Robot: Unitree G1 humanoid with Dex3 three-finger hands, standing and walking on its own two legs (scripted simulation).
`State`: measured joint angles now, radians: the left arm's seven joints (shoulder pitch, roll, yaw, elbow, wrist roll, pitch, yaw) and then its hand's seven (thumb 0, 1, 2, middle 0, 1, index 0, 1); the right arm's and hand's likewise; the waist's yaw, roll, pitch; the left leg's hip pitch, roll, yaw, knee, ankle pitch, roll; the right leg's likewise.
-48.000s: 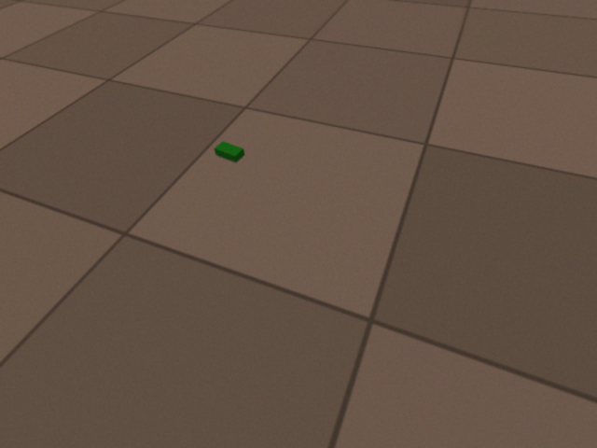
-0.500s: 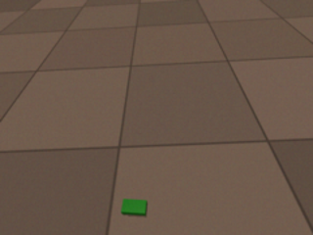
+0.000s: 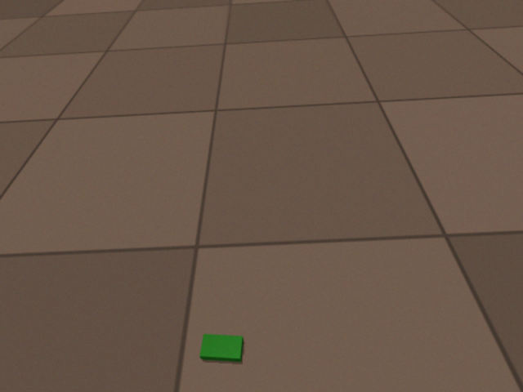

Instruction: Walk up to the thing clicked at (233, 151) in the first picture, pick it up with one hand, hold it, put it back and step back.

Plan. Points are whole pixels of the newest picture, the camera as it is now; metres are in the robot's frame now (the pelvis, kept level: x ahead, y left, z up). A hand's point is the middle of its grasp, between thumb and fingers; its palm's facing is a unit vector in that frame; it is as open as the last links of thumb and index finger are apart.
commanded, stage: stand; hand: left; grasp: from above
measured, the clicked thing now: (222, 347) +0.43 +0.23 -0.76
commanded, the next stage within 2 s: step back in 0.10 s
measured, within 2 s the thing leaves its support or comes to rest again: neither
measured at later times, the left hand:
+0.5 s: hand out of the picture +0.09 +0.31 -0.18, palm faces -0.03 -0.93 -0.37, open 7.4 cm
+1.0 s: hand out of the picture -0.06 +0.29 -0.16, palm faces -0.10 -0.91 -0.40, open 7.4 cm
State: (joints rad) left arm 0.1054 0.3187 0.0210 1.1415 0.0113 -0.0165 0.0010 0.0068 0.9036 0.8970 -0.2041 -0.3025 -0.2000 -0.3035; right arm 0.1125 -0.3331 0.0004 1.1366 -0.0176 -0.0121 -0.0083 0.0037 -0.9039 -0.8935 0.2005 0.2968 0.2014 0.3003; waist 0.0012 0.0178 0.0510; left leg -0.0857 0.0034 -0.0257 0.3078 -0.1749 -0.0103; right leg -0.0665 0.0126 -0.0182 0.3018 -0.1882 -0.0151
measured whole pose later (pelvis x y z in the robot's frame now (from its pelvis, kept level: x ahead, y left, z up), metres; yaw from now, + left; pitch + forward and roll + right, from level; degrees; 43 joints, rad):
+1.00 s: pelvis -0.17 +0.03 -0.02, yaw -6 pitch -3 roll +1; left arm 0.19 0.35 0.07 0.85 0.03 0.04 -0.01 0.01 0.90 0.90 -0.21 -0.30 -0.20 -0.30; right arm 0.14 -0.40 -0.05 0.88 0.00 0.05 -0.01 0.00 -0.90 -0.89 0.20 0.30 0.20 0.30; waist 0.01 0.02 0.15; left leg -0.48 -0.09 -0.10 1.04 -0.48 -0.01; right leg -0.26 0.02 0.05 0.64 -0.33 -0.02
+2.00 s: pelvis -0.50 +0.02 -0.03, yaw +0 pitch -3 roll +2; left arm 0.10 0.40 0.07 0.79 0.02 0.06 0.02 0.01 0.90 0.90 -0.21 -0.30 -0.20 -0.30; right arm 0.19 -0.38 -0.05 0.89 -0.03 0.04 0.00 0.01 -0.90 -0.89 0.20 0.30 0.20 0.30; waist 0.01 -0.04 0.20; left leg -0.27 -0.05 -0.02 0.67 -0.34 0.02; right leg -0.46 -0.03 0.04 0.83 -0.42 -0.01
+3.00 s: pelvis -0.64 +0.00 -0.02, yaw +1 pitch -3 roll +0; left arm 0.22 0.35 0.06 0.99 0.04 -0.05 -0.02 0.01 0.90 0.90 -0.21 -0.30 -0.20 -0.30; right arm 0.22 -0.39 -0.06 1.00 -0.03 0.00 0.01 0.01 -0.90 -0.89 0.20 0.30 0.20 0.30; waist 0.03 0.04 0.06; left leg -0.37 -0.01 -0.07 0.82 -0.44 0.00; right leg -0.20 0.00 -0.04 0.54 -0.28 -0.02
